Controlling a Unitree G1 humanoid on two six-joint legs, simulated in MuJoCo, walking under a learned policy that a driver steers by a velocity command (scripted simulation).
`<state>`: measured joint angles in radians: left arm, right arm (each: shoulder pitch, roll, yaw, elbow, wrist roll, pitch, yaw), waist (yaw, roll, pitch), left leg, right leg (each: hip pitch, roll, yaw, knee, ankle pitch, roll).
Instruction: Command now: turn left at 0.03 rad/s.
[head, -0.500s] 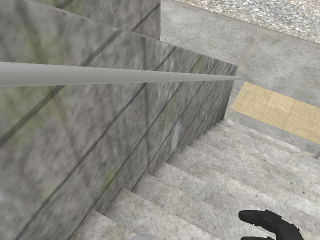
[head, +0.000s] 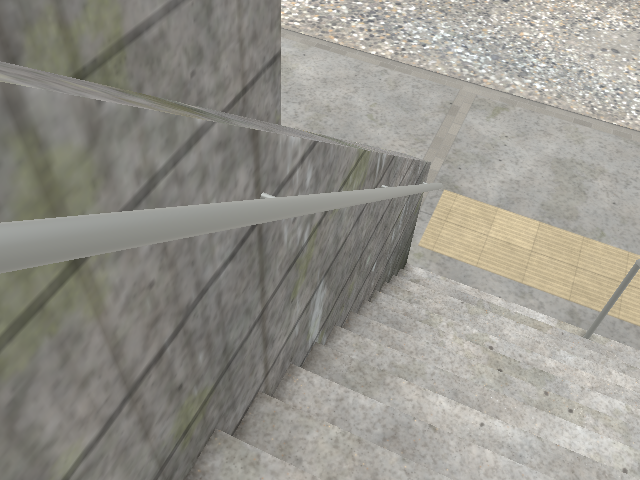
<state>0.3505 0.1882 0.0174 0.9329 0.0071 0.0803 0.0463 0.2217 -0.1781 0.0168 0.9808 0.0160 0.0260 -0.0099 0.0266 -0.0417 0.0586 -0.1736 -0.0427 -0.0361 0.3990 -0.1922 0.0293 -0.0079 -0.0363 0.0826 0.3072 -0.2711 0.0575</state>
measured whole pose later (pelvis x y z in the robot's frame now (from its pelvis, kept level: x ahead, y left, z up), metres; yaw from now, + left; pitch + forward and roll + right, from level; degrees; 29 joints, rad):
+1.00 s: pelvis +0.15 -0.09 -0.18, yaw +1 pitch -2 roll +1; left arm 0.31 0.32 0.08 0.61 0.02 -0.01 -0.01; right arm 0.35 -0.29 -0.03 0.81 0.01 -0.03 -0.07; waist 0.07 -0.05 0.03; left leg -0.54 0.01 -0.13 1.82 -0.78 0.01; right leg -0.25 -0.02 -0.03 0.56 0.11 -0.03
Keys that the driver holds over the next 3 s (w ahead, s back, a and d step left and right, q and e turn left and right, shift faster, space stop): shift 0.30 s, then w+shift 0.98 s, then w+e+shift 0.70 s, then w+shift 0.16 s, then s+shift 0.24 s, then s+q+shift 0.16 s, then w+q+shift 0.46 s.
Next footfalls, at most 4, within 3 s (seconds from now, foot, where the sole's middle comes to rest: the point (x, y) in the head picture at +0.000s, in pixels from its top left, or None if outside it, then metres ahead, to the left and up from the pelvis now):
0.98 right None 0.18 -0.19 -0.98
1.26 left None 0.30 -0.01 -0.98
1.58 right None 0.40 -0.26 -1.18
2.06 left None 0.71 -0.16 -1.38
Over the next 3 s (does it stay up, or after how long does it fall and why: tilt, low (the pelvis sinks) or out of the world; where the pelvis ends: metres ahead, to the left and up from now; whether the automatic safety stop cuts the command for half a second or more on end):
stays up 0.90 -0.35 -0.86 its command is cut before an obstacle after 0.7 s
